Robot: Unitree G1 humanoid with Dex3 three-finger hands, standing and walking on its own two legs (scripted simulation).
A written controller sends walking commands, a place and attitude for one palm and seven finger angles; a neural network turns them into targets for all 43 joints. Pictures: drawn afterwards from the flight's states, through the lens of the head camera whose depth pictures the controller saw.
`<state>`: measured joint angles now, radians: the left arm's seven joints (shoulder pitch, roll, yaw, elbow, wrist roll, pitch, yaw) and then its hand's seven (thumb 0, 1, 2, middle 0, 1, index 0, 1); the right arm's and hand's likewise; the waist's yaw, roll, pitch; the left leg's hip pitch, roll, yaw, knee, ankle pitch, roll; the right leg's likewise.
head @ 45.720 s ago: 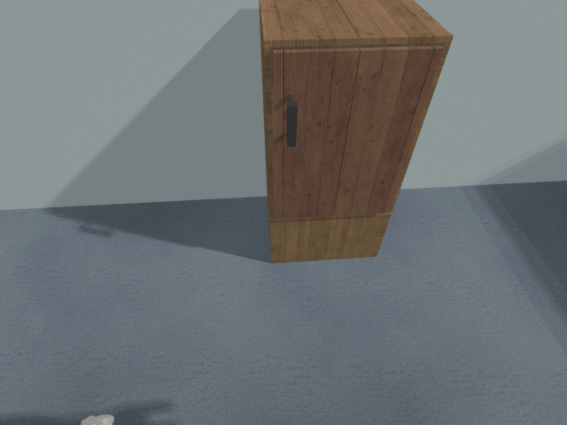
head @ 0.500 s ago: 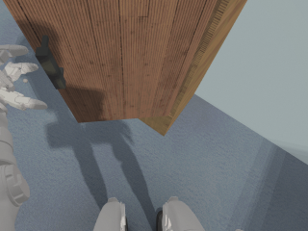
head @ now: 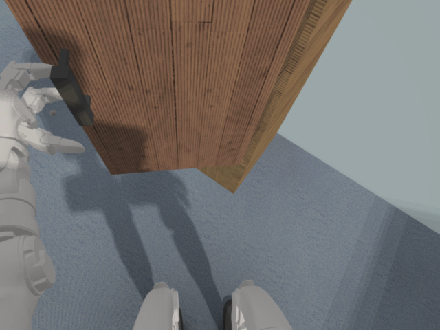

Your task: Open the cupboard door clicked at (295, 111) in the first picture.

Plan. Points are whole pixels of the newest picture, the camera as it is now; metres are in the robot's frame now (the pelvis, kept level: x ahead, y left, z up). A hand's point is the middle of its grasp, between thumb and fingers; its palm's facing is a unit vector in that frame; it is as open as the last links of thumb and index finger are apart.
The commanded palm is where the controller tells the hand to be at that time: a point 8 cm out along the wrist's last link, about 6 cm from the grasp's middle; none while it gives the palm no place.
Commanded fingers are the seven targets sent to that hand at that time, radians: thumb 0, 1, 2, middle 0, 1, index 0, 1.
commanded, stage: slide the fingers in behind the handle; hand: left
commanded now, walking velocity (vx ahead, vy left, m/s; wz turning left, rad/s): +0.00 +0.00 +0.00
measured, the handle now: (76, 89) +0.52 +0.24 +0.06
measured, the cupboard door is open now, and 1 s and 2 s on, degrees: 43 43 44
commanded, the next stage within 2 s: close the thumb around the handle in 1.22 s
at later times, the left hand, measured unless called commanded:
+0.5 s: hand (72, 113) +0.47 +0.24 +0.05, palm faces +0.08 -1.00 -0.01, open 14.0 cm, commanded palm +0.45 +0.27 +0.06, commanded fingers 0.00 -0.50 0.30 -0.30 -1.20 -0.30 -1.20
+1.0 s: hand (89, 111) +0.48 +0.21 +0.05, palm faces +0.10 -1.00 -0.02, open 14.0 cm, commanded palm +0.45 +0.25 +0.06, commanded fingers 0.00 -0.50 0.30 -0.30 -1.20 -0.30 -1.20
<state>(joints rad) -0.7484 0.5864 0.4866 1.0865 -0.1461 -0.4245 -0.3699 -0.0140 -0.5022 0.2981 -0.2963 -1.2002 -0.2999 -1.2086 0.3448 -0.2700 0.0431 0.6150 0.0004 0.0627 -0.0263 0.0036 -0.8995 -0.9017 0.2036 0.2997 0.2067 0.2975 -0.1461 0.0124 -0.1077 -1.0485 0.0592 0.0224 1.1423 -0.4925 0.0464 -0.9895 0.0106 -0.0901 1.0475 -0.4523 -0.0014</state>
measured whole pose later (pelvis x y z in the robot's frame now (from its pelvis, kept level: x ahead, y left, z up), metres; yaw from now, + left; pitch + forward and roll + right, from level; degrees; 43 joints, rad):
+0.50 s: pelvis +0.01 -0.01 +0.00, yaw +0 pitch +22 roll -4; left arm -0.73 0.51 0.44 1.07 -0.14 -0.45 -0.31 -0.01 -0.50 0.30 -0.30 -1.20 -0.30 -1.21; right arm 0.34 -0.26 0.03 0.62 0.00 0.07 -0.02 0.00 -0.90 -0.90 0.20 0.30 0.21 0.30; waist -0.14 0.01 -0.12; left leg -1.02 0.06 0.02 1.13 -0.50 0.04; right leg -0.97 0.01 -0.09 1.05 -0.47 -0.01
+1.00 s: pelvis +0.01 -0.01 +0.00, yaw +1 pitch +22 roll -3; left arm -0.74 0.46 0.40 1.09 -0.12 -0.47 -0.23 -0.01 -0.50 0.30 -0.29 -1.20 -0.30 -1.20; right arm 0.34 -0.25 0.03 0.63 0.00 0.07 0.00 0.00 -0.90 -0.90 0.20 0.30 0.21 0.30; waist -0.14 0.02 -0.12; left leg -1.01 0.06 0.02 1.13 -0.50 0.03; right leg -0.97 0.01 -0.09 1.06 -0.47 -0.02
